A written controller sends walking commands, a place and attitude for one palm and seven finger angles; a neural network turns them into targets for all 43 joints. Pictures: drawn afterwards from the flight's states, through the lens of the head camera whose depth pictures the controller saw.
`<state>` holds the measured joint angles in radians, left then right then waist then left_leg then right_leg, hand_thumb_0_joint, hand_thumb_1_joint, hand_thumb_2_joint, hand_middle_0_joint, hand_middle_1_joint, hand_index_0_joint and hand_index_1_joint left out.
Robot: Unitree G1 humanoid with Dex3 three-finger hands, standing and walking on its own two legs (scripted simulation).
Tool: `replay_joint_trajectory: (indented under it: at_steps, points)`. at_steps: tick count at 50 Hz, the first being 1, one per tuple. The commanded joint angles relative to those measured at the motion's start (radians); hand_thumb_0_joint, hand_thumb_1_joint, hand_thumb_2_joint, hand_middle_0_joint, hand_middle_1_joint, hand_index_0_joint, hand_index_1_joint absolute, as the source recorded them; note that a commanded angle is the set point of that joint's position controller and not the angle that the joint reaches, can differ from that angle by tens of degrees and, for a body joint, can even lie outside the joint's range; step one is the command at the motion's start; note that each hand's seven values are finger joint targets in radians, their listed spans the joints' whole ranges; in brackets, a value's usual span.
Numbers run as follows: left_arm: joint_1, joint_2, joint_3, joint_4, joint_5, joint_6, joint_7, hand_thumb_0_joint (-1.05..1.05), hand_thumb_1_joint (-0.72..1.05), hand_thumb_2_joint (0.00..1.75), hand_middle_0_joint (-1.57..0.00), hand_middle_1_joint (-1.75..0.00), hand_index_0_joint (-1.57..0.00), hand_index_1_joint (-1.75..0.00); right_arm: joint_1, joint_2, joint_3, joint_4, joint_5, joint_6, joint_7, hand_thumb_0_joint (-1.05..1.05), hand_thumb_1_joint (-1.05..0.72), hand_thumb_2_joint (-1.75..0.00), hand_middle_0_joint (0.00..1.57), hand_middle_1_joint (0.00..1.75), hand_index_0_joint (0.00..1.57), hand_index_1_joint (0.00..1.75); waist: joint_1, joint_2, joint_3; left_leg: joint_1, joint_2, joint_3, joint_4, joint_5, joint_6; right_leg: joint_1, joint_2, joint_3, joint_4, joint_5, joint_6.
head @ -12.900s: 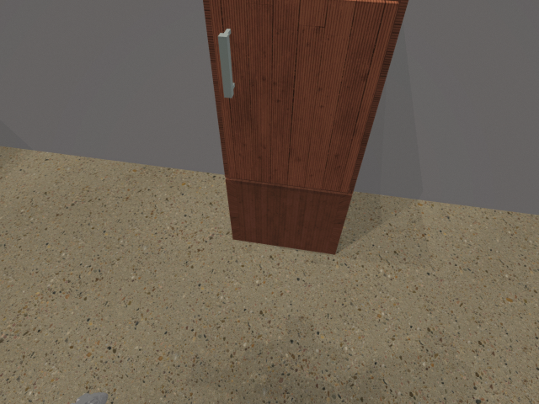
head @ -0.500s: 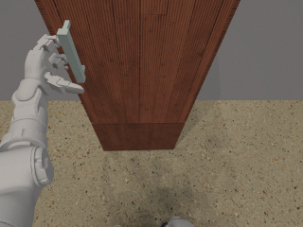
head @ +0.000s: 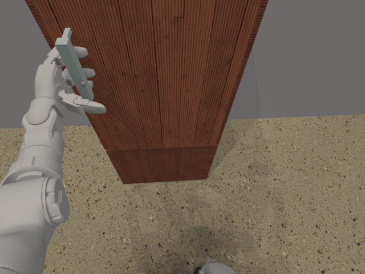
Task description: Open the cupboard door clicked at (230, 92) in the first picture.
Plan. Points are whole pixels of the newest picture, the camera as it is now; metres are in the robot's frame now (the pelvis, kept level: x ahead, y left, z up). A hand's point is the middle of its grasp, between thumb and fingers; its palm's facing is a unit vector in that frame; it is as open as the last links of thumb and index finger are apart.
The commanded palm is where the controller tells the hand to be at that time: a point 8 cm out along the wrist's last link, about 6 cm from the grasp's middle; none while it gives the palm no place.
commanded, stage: slide the fingers in behind the handle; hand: left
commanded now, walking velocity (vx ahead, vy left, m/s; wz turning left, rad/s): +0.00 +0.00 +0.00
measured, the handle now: (78, 67) +0.55 +0.19 +0.12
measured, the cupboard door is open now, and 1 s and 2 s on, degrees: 0 0 31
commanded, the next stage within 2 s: close the thumb around the handle in 0.24 s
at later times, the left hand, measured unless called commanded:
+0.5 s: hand (80, 83) +0.50 +0.18 +0.12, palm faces -0.02 -1.00 -0.01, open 13.4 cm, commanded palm +0.48 +0.23 +0.12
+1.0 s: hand (84, 84) +0.50 +0.17 +0.11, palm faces -0.06 -1.00 +0.02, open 5.8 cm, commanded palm +0.48 +0.24 +0.12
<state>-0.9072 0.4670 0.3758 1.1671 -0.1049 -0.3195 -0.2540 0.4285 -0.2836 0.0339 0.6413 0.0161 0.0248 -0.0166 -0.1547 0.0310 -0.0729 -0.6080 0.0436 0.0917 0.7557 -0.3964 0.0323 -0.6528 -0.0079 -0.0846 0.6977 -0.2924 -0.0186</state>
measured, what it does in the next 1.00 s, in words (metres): stands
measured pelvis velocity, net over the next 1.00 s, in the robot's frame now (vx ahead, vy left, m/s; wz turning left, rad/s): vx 0.01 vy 0.01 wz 0.00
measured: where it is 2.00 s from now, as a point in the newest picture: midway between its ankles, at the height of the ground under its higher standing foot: outside the picture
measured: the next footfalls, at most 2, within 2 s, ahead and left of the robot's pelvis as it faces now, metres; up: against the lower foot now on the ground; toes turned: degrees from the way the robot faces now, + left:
none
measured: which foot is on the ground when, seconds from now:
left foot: down 0.00-1.00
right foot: down 0.00-1.00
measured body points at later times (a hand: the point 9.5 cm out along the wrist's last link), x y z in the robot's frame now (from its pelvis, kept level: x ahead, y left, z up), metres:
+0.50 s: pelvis +0.00 +0.00 +0.00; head +0.09 +0.01 +0.44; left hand +0.50 +0.23 +0.12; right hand +0.01 -0.27 -0.12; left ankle -0.02 +0.09 -0.71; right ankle +0.02 -0.11 -0.71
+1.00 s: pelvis +0.01 +0.01 +0.00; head +0.09 +0.02 +0.44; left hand +0.50 +0.23 +0.12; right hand +0.02 -0.25 -0.12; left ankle -0.02 +0.10 -0.71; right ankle +0.02 -0.11 -0.71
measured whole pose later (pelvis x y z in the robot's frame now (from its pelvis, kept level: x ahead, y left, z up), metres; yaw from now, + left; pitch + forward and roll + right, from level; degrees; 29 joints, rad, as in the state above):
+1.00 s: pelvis +0.01 +0.01 +0.00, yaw +0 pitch +15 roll -2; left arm -0.91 0.44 0.36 1.16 -0.11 -0.31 -0.28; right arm 0.41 -0.28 0.04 0.64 0.01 0.03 -0.02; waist -0.15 0.03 -0.09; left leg -0.61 0.04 0.09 0.76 -0.41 0.04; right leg -0.65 -0.01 -0.08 0.69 -0.30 0.00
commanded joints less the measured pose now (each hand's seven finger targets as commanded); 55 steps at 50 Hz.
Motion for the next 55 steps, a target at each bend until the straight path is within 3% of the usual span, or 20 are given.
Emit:
replay_joint_trajectory:
  at_steps: [1,4,5,10,14,17,20,23,26,28,32,33,36,38,41,42,44,50,52,55]
  points:
    - [-0.494,0.262,0.016,-0.242,-0.01,-0.067,0.005,0.0,-0.5,0.3,-0.3,-1.2,-0.3,-1.2,0.117,-0.164,-0.062,-0.072,-0.002,-0.025,-0.015,0.0,-0.9,-0.9,0.2,0.3,0.2,0.3,0.006,0.056,-0.403,0.168,-0.035,-0.092,-0.085,0.328,0.004,0.261,0.034,0.065,-0.045,0.329,-0.002]
    - [-0.467,0.244,0.018,-0.226,-0.025,-0.073,0.0,0.0,-0.5,0.3,-0.3,-1.2,-0.3,-1.2,0.114,-0.163,-0.061,-0.072,-0.002,-0.033,-0.015,0.0,-0.9,-0.9,0.2,0.3,0.2,0.3,0.013,0.027,-0.406,0.17,-0.034,-0.094,-0.087,0.322,0.001,0.266,0.037,0.063,-0.049,0.32,-0.003]
    - [-0.484,0.226,0.002,-0.235,-0.031,-0.079,-0.004,0.0,-0.5,0.3,-0.3,-1.2,-0.3,-1.2,0.114,-0.164,-0.061,-0.07,-0.003,-0.035,-0.016,0.0,-0.9,-0.9,0.2,0.3,0.2,0.3,0.002,0.028,-0.404,0.179,-0.033,-0.095,-0.084,0.335,0.004,0.263,0.037,0.061,-0.047,0.33,-0.004]
    - [-0.487,0.281,0.034,-0.206,-0.023,-0.076,-0.005,0.0,-0.5,0.3,-0.3,-1.2,-0.3,-1.2,0.112,-0.171,-0.06,-0.064,0.0,-0.038,-0.021,0.0,-0.9,-0.9,0.2,0.3,0.2,0.3,0.007,0.022,-0.392,0.152,-0.036,-0.093,-0.083,0.306,0.006,0.266,0.035,0.066,-0.046,0.314,-0.005]
    - [-0.523,0.274,0.009,-0.169,-0.013,-0.061,-0.006,0.0,-0.5,0.3,-0.3,-1.2,-0.3,-1.2,0.113,-0.174,-0.055,-0.059,0.001,-0.041,-0.023,0.0,-0.9,-0.9,0.2,0.3,0.2,0.3,-0.015,0.018,-0.344,0.125,-0.035,-0.098,-0.088,0.256,0.005,0.224,0.032,0.068,-0.054,0.268,0.0]
    - [-0.552,0.261,0.0,-0.21,-0.014,-0.075,-0.007,0.0,-0.5,0.3,-0.3,-1.2,-0.3,-1.2,0.118,-0.17,-0.056,-0.06,-0.003,-0.047,-0.023,0.0,-0.9,-0.9,0.2,0.3,0.2,0.3,-0.01,0.081,-0.428,0.191,-0.034,-0.109,-0.072,0.316,-0.001,0.212,0.033,0.066,-0.039,0.29,-0.003]
    - [-0.543,0.257,0.002,-0.165,-0.024,-0.07,-0.012,0.0,-0.33,0.37,-0.31,-1.22,-0.31,-1.22,0.127,-0.176,-0.055,-0.051,-0.003,-0.046,-0.025,0.0,-0.9,-0.9,0.2,0.3,0.2,0.3,-0.022,0.013,-0.389,0.162,-0.031,-0.113,-0.07,0.318,0.003,0.21,0.038,0.059,-0.038,0.294,-0.002]
    - [-0.549,0.281,0.02,-0.168,-0.014,-0.062,-0.012,0.0,-0.16,0.44,-0.32,-1.24,-0.32,-1.24,0.135,-0.178,-0.057,-0.049,-0.006,-0.046,-0.022,0.0,-0.9,-0.9,0.2,0.3,0.2,0.3,-0.011,0.056,-0.421,0.175,-0.031,-0.115,-0.065,0.335,-0.002,0.205,0.035,0.06,-0.031,0.299,-0.003]
    - [-0.528,0.254,0.009,-0.196,-0.019,-0.068,-0.012,0.0,0.0,0.52,-0.34,-1.25,-0.34,-1.25,0.138,-0.173,-0.059,-0.054,-0.01,-0.043,-0.017,0.0,-0.9,-0.9,0.2,0.3,0.2,0.3,-0.006,0.069,-0.458,0.221,-0.025,-0.122,-0.056,0.406,-0.006,0.193,0.039,0.052,-0.025,0.328,-0.002]
    - [-0.521,0.256,0.011,-0.171,-0.022,-0.06,-0.011,0.0,0.12,0.56,-0.34,-1.27,-0.34,-1.27,0.138,-0.174,-0.059,-0.05,-0.008,-0.038,-0.017,0.0,-0.9,-0.9,0.2,0.3,0.2,0.3,-0.011,0.039,-0.411,0.187,-0.025,-0.115,-0.059,0.378,-0.004,0.195,0.04,0.054,-0.032,0.322,0.0]
    - [-0.504,0.297,0.039,-0.19,-0.012,-0.058,-0.005,0.0,0.34,0.66,-0.36,-1.29,-0.36,-1.29,0.143,-0.175,-0.058,-0.059,-0.009,-0.03,-0.017,0.0,-0.9,-0.9,0.2,0.3,0.2,0.3,0.001,0.047,-0.423,0.181,-0.025,-0.116,-0.064,0.401,-0.003,0.217,0.04,0.051,-0.026,0.342,-0.003]
    - [-0.509,0.254,0.009,-0.203,-0.014,-0.058,-0.009,0.0,0.4,0.68,-0.36,-1.3,-0.36,-1.3,0.138,-0.17,-0.06,-0.063,-0.009,-0.031,-0.014,0.0,-0.9,-0.9,0.2,0.3,0.2,0.3,-0.006,0.075,-0.422,0.199,-0.025,-0.111,-0.062,0.406,-0.004,0.202,0.04,0.052,-0.029,0.341,-0.002]
    - [-0.482,0.3,0.056,-0.221,-0.019,-0.063,-0.008,0.0,0.56,0.76,-0.38,-1.31,-0.38,-1.31,0.145,-0.174,-0.064,-0.063,-0.011,-0.025,-0.013,0.0,-0.9,-0.9,0.2,0.3,0.2,0.3,0.013,0.079,-0.463,0.221,-0.023,-0.113,-0.056,0.455,-0.007,0.223,0.042,0.051,-0.023,0.369,-0.004]
    - [-0.468,0.252,0.02,-0.216,-0.025,-0.055,-0.015,0.0,0.68,0.8,-0.38,-1.33,-0.38,-1.33,0.139,-0.168,-0.063,-0.066,-0.008,-0.023,-0.013,0.0,-0.9,-0.9,0.2,0.3,0.2,0.3,0.004,0.05,-0.429,0.217,-0.019,-0.113,-0.059,0.463,-0.007,0.213,0.043,0.047,-0.028,0.371,-0.002]
    - [-0.471,0.236,0.011,-0.272,-0.029,-0.062,-0.013,0.0,0.84,0.88,-0.4,-1.34,-0.4,-1.34,0.138,-0.166,-0.068,-0.065,-0.008,-0.022,-0.011,0.0,-0.9,-0.9,0.2,0.3,0.2,0.3,0.011,0.112,-0.471,0.283,-0.014,-0.121,-0.051,0.537,-0.014,0.193,0.044,0.046,-0.025,0.38,-0.004]
    - [-0.473,0.211,-0.005,-0.264,-0.033,-0.06,-0.01,0.0,0.9,0.9,-0.4,-1.35,-0.4,-1.35,0.138,-0.163,-0.067,-0.059,-0.009,-0.022,-0.009,0.0,-0.9,-0.9,0.2,0.3,0.2,0.3,0.003,0.093,-0.451,0.284,-0.012,-0.123,-0.051,0.54,-0.016,0.184,0.046,0.042,-0.029,0.38,-0.002]
    - [-0.455,0.214,0.005,-0.231,-0.036,-0.052,-0.005,0.0,0.9,0.9,-0.4,-1.35,-0.4,-1.35,0.138,-0.167,-0.069,-0.053,-0.009,-0.02,-0.008,0.0,-0.9,-0.9,0.2,0.3,0.2,0.3,0.002,0.042,-0.414,0.248,-0.013,-0.119,-0.058,0.5,-0.012,0.193,0.047,0.041,-0.034,0.37,-0.001]
    - [-0.472,0.336,0.091,-0.211,-0.007,-0.052,0.031,0.0,0.9,0.9,-0.4,-1.35,-0.4,-1.35,0.127,-0.17,-0.059,-0.069,-0.012,-0.017,-0.016,0.0,-0.9,-0.9,0.2,0.3,0.2,0.3,0.018,0.031,-0.379,0.152,-0.03,-0.106,-0.068,0.402,-0.001,0.24,0.038,0.052,-0.025,0.356,-0.005]
    - [-0.457,0.301,0.061,-0.232,0.001,-0.063,0.031,0.0,0.9,0.9,-0.4,-1.35,-0.4,-1.35,0.118,-0.16,-0.059,-0.08,-0.011,-0.019,-0.013,0.0,-0.9,-0.9,0.2,0.3,0.2,0.3,0.023,0.061,-0.421,0.182,-0.03,-0.105,-0.066,0.426,-0.007,0.243,0.036,0.054,-0.02,0.367,-0.003]
    - [-0.461,0.288,0.058,-0.23,-0.013,-0.073,0.027,0.0,0.9,0.9,-0.4,-1.35,-0.4,-1.35,0.119,-0.165,-0.059,-0.084,-0.01,-0.02,-0.013,0.0,-0.9,-0.9,0.2,0.3,0.2,0.3,0.018,0.034,-0.427,0.199,-0.024,-0.113,-0.064,0.448,-0.009,0.241,0.041,0.05,-0.017,0.367,-0.005]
